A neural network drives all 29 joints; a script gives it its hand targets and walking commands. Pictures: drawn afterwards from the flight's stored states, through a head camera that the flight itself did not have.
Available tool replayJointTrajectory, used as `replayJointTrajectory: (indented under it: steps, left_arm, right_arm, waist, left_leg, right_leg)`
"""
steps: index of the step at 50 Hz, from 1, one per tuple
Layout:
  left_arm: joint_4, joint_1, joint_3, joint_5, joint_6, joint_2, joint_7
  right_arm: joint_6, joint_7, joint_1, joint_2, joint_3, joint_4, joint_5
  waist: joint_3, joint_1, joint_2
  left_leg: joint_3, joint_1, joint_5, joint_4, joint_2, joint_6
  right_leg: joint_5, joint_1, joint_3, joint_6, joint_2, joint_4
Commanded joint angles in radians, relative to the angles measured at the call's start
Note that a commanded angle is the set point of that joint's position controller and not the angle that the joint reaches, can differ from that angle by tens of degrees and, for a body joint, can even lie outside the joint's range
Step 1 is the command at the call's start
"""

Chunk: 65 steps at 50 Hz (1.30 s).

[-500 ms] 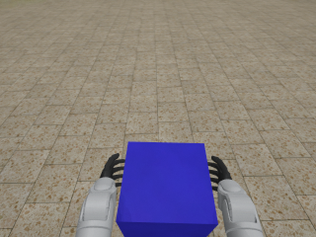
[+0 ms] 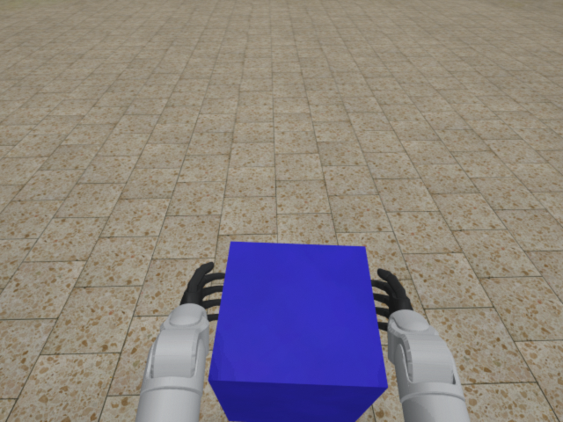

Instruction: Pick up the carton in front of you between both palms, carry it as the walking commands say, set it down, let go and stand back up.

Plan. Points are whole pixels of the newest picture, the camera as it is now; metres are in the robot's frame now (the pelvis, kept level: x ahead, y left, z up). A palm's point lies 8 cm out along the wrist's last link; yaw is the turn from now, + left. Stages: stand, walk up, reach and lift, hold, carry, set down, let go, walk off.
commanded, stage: carry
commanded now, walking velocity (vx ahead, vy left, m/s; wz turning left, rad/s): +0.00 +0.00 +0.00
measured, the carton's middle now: (293, 338) +0.29 +0.00 -0.05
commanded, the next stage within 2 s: hold in 0.62 s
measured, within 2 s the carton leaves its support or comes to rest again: neither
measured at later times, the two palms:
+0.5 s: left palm (187, 321) +0.27 +0.15 +0.04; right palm (397, 328) +0.27 -0.14 +0.03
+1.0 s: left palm (182, 325) +0.26 +0.16 +0.05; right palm (402, 350) +0.23 -0.14 +0.04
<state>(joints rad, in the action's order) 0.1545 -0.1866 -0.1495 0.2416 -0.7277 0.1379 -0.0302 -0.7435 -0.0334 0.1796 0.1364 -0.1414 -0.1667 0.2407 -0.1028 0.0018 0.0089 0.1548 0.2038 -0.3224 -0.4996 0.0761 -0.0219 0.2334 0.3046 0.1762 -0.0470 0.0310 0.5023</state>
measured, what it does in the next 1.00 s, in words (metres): stands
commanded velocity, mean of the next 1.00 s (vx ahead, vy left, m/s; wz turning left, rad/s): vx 0.00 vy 0.00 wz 0.00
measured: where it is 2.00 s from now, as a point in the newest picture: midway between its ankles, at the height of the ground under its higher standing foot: outside the picture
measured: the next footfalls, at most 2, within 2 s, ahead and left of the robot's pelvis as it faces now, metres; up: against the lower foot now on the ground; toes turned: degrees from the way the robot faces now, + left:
none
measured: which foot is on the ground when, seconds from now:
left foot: down 0.00-1.00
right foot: down 0.00-1.00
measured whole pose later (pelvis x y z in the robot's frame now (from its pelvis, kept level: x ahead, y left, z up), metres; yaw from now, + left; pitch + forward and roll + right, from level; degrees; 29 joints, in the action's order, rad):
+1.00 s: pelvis -0.03 +0.02 +0.01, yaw -2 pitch -7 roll +0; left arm 0.21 -0.22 -0.18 0.25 -0.70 0.14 -0.01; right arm -0.73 -0.02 0.18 0.14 -0.15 -0.18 0.25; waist 0.04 0.01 -0.03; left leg 0.02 0.04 -0.26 -0.42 0.00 0.02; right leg 0.13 0.13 0.07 -0.02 0.01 0.38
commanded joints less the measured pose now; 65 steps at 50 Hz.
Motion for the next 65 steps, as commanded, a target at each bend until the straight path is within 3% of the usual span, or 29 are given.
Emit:
replayJointTrajectory:
  steps: [1,11,13,18,31,32,33,35,36,37,38,41,43,45,47,52,53,54,55,59,64,65]
  left_arm:
    - [-0.054,-0.395,0.55,-0.253,0.028,0.929,0.232]
    - [-0.059,-0.376,0.545,-0.251,0.025,0.91,0.23]
    - [-0.076,-0.39,0.546,-0.248,0.028,0.908,0.227]
    - [-0.059,-0.393,0.535,-0.242,0.028,0.909,0.228]
    - [-0.057,-0.388,0.544,-0.254,0.027,0.924,0.23]
    - [-0.083,-0.311,0.554,-0.263,0.026,0.968,0.243]
    - [-0.086,-0.31,0.511,-0.25,0.038,0.91,0.235]
    - [-0.064,-0.295,0.47,-0.222,0.042,0.884,0.228]
    - [-0.058,-0.297,0.464,-0.201,0.049,0.899,0.23]
    - [-0.049,-0.332,0.46,-0.201,0.057,0.871,0.235]
    - [-0.039,-0.357,0.476,-0.211,0.062,0.902,0.24]
    - [-0.075,-0.429,0.54,-0.263,0.068,0.922,0.258]
    - [-0.038,-0.422,0.518,-0.249,0.066,0.92,0.256]
    - [0.012,-0.397,0.458,-0.206,0.063,0.919,0.249]
    - [0.048,-0.417,0.437,-0.202,0.069,0.931,0.248]
    - [0.132,-0.425,0.402,-0.187,0.07,0.959,0.262]
    - [0.12,-0.451,0.407,-0.197,0.074,0.966,0.266]
    - [0.106,-0.475,0.424,-0.201,0.075,0.972,0.267]
    - [0.111,-0.485,0.416,-0.201,0.075,0.976,0.27]
    - [0.121,-0.512,0.409,-0.187,0.074,0.979,0.276]
    - [0.121,-0.601,0.394,-0.179,0.096,0.97,0.281]
    - [0.17,-0.622,0.36,-0.172,0.104,0.968,0.286]
  right_arm:
    - [0.053,0.244,0.448,0.905,0.548,0.1,-0.264]
    - [0.051,0.24,0.438,0.878,0.546,0.123,-0.257]
    - [0.052,0.241,0.447,0.89,0.553,0.117,-0.261]
    - [0.052,0.24,0.458,0.887,0.543,0.105,-0.257]
    - [0.05,0.24,0.442,0.895,0.55,0.109,-0.258]
    - [0.044,0.242,0.356,0.927,0.57,0.158,-0.278]
    - [0.052,0.238,0.39,0.891,0.564,0.192,-0.284]
    - [0.052,0.237,0.358,0.864,0.516,0.118,-0.252]
    - [0.056,0.236,0.365,0.853,0.504,0.109,-0.234]
    - [0.063,0.235,0.385,0.847,0.495,0.097,-0.228]
    - [0.069,0.236,0.388,0.848,0.496,0.101,-0.224]
    - [0.067,0.236,0.398,0.88,0.54,0.112,-0.236]
    - [0.063,0.24,0.434,0.901,0.538,0.099,-0.243]
    - [0.061,0.252,0.457,0.894,0.523,0.085,-0.241]
    - [0.061,0.26,0.481,0.893,0.52,0.058,-0.243]
    - [0.061,0.269,0.533,0.908,0.503,0.046,-0.242]
    - [0.058,0.271,0.523,0.914,0.499,0.039,-0.235]
    - [0.057,0.274,0.534,0.914,0.49,0.022,-0.231]
    - [0.058,0.274,0.518,0.909,0.481,0.028,-0.22]
    - [0.057,0.283,0.514,0.917,0.436,-0.036,-0.197]
    - [0.077,0.29,0.586,0.938,0.409,-0.067,-0.189]
    - [0.084,0.289,0.606,0.935,0.391,-0.08,-0.176]
  waist:
    - [-0.221,-0.003,-0.01]
    - [-0.223,-0.003,-0.019]
    - [-0.205,-0.003,0.001]
    - [-0.203,-0.002,-0.02]
    - [-0.22,-0.003,-0.003]
    - [-0.169,0.011,-0.046]
    - [-0.207,-0.025,-0.017]
    - [-0.142,-0.008,-0.01]
    - [-0.141,-0.016,-0.01]
    - [-0.115,-0.013,0.012]
    - [-0.089,0.009,-0.024]
    - [-0.14,0.024,-0.03]
    - [-0.118,0.015,-0.029]
    - [-0.084,-0.016,-0.026]
    - [-0.031,-0.019,-0.025]
    - [-0.02,-0.028,-0.008]
    - [-0.029,-0.013,-0.017]
    - [-0.028,-0.017,-0.014]
    - [-0.016,0.004,-0.025]
    - [0.002,0.017,-0.064]
    - [-0.011,0.006,-0.044]
    - [-0.005,0.019,-0.037]
  left_leg:
    - [-0.077,-0.014,0.175,0.07,0.096,0.012]
    - [-0.084,-0.003,0.149,0.073,0.094,0.023]
    - [-0.086,0.013,0.135,0.083,0.093,0.021]
    - [-0.087,0.01,0.152,0.075,0.095,0.024]
    - [-0.092,0.012,0.156,0.072,0.094,0.028]
    - [-0.222,-0.01,0.39,0.131,-0.162,0.057]
    - [-0.244,-0.009,0.442,0.129,-0.149,0.064]
    - [-0.259,-0.013,0.379,0.157,-0.152,0.059]
    - [-0.258,-0.017,0.382,0.159,-0.157,0.057]
    - [-0.263,0.003,0.287,0.166,-0.147,0.064]
    - [-0.26,0.032,0.294,0.173,-0.147,0.056]
    - [-0.264,0.055,0.238,0.181,-0.146,0.055]
    - [-0.273,0.054,0.19,0.19,-0.14,0.064]
    - [-0.274,0.078,0.139,0.206,-0.136,0.07]
    - [-0.277,0.133,0.079,0.219,-0.127,0.077]
    - [-0.288,0.156,0.045,0.244,-0.109,0.094]
    - [-0.29,0.149,0.031,0.249,-0.107,0.095]
    - [-0.288,0.151,0.017,0.249,-0.103,0.092]
    - [-0.281,0.153,0.02,0.257,-0.106,0.088]
    - [-0.282,0.154,-0.016,0.269,-0.099,0.083]
    - [-0.273,0.167,-0.046,0.25,-0.105,0.08]
    - [-0.265,0.182,-0.069,0.238,-0.108,0.083]
  right_leg:
    - [-0.255,-0.125,-0.121,0.007,0.131,-0.063]
    - [-0.209,-0.105,-0.13,0.005,0.136,-0.069]
    - [-0.194,-0.098,-0.128,0.005,0.137,-0.075]
    - [-0.207,-0.097,-0.131,0.004,0.139,-0.078]
    - [-0.208,-0.095,-0.129,0.007,0.138,-0.07]
    - [-0.492,-0.406,-0.261,0.021,-0.092,-0.095]
    - [-0.544,-0.453,-0.289,0.024,-0.089,-0.078]
    - [-0.48,-0.457,-0.291,0.026,-0.089,-0.097]
    - [-0.48,-0.474,-0.289,0.028,-0.089,-0.107]
    - [-0.369,-0.462,-0.283,0.03,-0.082,-0.115]
    - [-0.371,-0.472,-0.278,0.029,-0.088,-0.11]
    - [-0.33,-0.539,-0.274,0.024,-0.094,-0.107]
    - [-0.269,-0.505,-0.272,0.023,-0.095,-0.108]
    - [-0.214,-0.494,-0.269,0.028,-0.09,-0.111]
    - [-0.159,-0.494,-0.264,0.027,-0.088,-0.114]
    - [-0.149,-0.511,-0.258,0.034,-0.093,-0.104]
    - [-0.138,-0.514,-0.257,0.034,-0.093,-0.104]
    - [-0.122,-0.519,-0.251,0.035,-0.097,-0.102]
    - [-0.127,-0.513,-0.252,0.032,-0.097,-0.112]
    - [-0.103,-0.502,-0.242,0.028,-0.099,-0.11]
    - [-0.07,-0.503,-0.24,0.033,-0.097,-0.101]
    - [-0.048,-0.499,-0.238,0.033,-0.096,-0.098]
